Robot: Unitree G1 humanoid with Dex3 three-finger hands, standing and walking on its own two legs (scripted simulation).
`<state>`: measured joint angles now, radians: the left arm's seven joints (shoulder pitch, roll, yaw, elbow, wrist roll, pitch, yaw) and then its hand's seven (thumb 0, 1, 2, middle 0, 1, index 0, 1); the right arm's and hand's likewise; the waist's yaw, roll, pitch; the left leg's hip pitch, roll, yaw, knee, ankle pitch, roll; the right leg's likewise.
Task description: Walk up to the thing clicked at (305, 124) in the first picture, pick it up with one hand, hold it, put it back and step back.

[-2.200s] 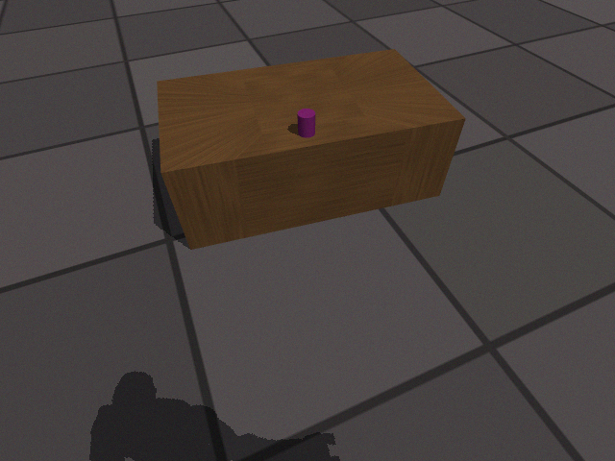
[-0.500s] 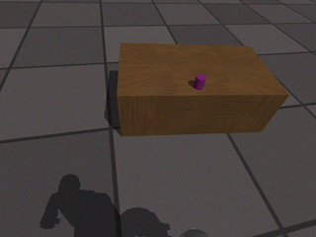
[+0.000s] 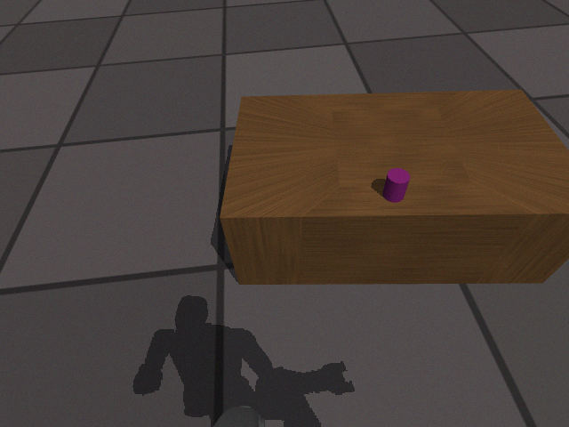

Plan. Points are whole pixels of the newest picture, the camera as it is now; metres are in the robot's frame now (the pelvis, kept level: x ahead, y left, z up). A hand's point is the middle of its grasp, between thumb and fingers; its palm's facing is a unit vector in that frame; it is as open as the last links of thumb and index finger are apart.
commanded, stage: walk up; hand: right
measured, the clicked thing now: (395, 185) +0.84 -0.27 -0.31
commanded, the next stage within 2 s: none
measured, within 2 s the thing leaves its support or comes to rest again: neither
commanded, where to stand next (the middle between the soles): +0.42 -0.09 m, yaw +4 degrees
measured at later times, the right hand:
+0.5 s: hand (503, 372) +0.24 -0.30 -0.11, palm faces -0.06 +0.89 -0.45, open 7.4 cm
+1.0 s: hand (508, 288) +0.41 -0.38 -0.16, palm faces -0.14 +0.94 -0.32, open 7.4 cm
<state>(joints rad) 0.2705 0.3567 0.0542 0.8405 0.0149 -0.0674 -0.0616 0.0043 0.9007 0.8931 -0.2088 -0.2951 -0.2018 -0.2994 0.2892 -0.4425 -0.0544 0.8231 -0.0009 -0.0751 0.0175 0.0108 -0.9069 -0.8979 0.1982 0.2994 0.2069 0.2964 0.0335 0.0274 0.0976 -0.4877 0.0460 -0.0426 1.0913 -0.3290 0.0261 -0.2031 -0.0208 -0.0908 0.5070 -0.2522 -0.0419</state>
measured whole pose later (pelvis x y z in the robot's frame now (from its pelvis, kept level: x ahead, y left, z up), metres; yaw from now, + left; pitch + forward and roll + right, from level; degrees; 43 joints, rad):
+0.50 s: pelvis +0.18 -0.02 +0.00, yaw +2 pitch -4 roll +0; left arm 0.33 0.45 0.08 0.83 0.02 0.00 -0.08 0.01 0.90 0.89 -0.21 -0.29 -0.20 -0.30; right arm 0.36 -0.39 -0.03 0.81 -0.01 -0.11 0.02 0.01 -0.90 -0.90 0.20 0.30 0.21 0.30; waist 0.00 -0.09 0.08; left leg -0.21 0.06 0.08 0.52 -0.25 0.01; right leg -0.50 -0.12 0.04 0.91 -0.28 0.00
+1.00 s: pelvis +0.32 -0.13 +0.00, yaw +4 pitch -3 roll +0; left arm 0.35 0.37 0.04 0.85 0.01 -0.08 -0.01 0.01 0.90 0.89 -0.21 -0.30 -0.20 -0.30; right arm 0.29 -0.41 -0.04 0.87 0.00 -0.02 0.03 0.01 -0.91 -0.90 0.20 0.30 0.21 0.30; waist 0.04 0.07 0.11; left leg -0.52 0.00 -0.08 0.87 -0.22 0.01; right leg -0.14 0.00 -0.13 0.47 -0.27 -0.05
